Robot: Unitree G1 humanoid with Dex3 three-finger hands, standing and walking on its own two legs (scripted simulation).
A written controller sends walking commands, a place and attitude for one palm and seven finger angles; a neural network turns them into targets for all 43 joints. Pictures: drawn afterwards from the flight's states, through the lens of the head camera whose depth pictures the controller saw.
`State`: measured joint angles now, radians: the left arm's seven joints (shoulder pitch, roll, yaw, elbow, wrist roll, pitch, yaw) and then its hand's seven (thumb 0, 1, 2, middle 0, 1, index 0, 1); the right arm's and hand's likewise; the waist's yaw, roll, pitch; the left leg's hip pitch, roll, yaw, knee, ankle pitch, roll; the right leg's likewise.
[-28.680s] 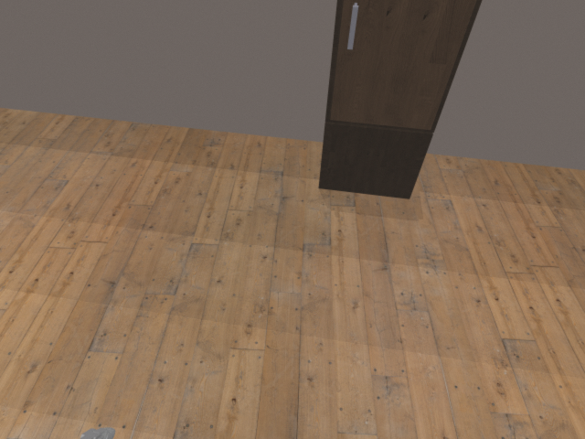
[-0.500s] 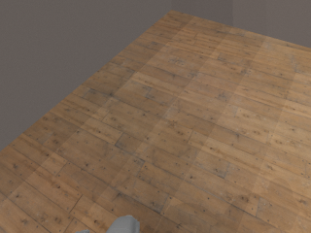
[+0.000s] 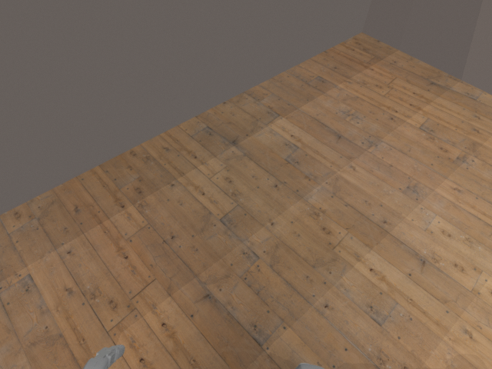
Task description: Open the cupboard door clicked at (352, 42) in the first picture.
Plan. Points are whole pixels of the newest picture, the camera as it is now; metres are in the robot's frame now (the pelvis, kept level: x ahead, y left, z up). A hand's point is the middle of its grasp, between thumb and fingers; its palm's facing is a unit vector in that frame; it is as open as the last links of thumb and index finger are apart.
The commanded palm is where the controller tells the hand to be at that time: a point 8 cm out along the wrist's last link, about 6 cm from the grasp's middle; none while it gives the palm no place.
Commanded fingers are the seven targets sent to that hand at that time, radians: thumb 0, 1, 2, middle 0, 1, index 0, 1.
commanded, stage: turn to face it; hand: left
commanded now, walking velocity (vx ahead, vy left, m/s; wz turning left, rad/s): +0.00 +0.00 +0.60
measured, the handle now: out of the picture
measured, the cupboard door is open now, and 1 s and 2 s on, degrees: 40 40 40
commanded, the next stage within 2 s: take the last steps up to it in 1.92 s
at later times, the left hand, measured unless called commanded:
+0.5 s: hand out of the picture -0.03 +0.21 -0.18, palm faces +0.36 -0.90 -0.25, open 7.4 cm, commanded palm none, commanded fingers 0.00 0.90 0.90 -0.20 -0.30 -0.20 -0.30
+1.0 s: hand out of the picture -0.02 +0.14 -0.15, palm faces +0.58 -0.77 -0.26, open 7.4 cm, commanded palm none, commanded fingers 0.00 0.90 0.90 -0.20 -0.30 -0.20 -0.30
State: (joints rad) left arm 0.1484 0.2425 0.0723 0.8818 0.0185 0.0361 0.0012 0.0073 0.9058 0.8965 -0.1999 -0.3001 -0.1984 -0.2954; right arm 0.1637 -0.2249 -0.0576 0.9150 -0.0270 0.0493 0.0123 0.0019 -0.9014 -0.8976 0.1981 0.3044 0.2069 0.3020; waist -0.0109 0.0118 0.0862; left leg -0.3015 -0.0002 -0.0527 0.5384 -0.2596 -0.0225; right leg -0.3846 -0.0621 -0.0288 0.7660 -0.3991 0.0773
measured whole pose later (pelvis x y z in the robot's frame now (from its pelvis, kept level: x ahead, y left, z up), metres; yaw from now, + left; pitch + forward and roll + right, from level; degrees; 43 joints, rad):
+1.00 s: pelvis +0.02 -0.06 +0.01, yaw +38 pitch +0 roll +3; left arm 0.20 0.16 0.04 0.89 0.03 0.01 0.02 0.01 0.90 0.90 -0.20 -0.30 -0.20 -0.30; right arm 0.15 -0.25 -0.08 0.95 -0.02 0.09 0.03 0.00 -0.91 -0.90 0.19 0.30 0.20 0.30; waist -0.03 0.00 0.11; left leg -0.49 0.01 0.02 1.09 -0.42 -0.07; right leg -0.21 -0.11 -0.18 0.52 -0.31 -0.02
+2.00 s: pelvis +0.04 -0.05 -0.01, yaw +72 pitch +0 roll +1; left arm 0.25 0.24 0.07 0.97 0.02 0.04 0.02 0.01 0.91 0.90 -0.20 -0.30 -0.20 -0.30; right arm 0.09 -0.21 -0.05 0.94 -0.02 0.03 0.01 0.00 -0.91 -0.90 0.19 0.30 0.20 0.30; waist 0.02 -0.06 0.11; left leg -0.29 0.00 0.07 0.61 -0.31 0.02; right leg -0.33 -0.14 -0.14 0.85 -0.54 0.05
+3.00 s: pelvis +0.01 +0.20 +0.01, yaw +78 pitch +0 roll +2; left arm 0.11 0.18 0.07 0.98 0.03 -0.02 -0.02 0.01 0.91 0.90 -0.20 -0.30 -0.19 -0.29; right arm 0.32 -0.17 -0.04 1.08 -0.03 -0.06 -0.01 -0.01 -0.92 -0.90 0.20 0.30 0.20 0.30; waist -0.01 -0.02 0.05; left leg -0.08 -0.02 0.19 0.35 -0.28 0.03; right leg -0.50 -0.11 -0.09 0.78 -0.23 0.01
